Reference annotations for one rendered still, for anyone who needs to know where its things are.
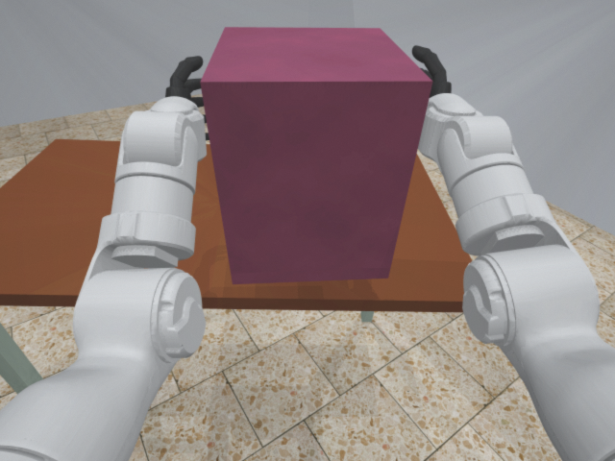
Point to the table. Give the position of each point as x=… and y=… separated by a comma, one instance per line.
x=50, y=219

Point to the robot left forearm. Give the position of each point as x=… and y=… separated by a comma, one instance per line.
x=155, y=180

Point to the robot right upper arm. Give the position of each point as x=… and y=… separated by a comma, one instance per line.
x=540, y=307

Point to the robot left upper arm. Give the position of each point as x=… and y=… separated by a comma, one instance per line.
x=131, y=328

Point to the robot right forearm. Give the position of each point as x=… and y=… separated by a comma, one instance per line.
x=495, y=205

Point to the robot left hand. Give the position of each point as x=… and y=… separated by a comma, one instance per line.
x=182, y=87

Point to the robot right hand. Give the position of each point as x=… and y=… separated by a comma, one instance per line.
x=436, y=70

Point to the carton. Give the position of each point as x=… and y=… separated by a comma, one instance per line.
x=313, y=135

